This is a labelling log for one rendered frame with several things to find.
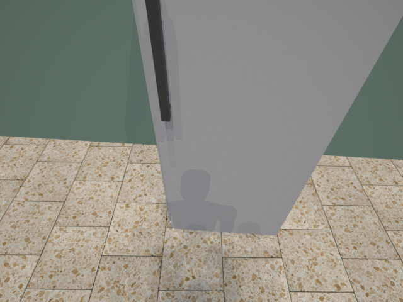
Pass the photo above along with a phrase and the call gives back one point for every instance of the fridge door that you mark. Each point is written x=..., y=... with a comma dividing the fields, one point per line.
x=257, y=88

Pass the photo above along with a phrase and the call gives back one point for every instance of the handle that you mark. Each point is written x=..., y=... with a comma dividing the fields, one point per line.
x=157, y=43

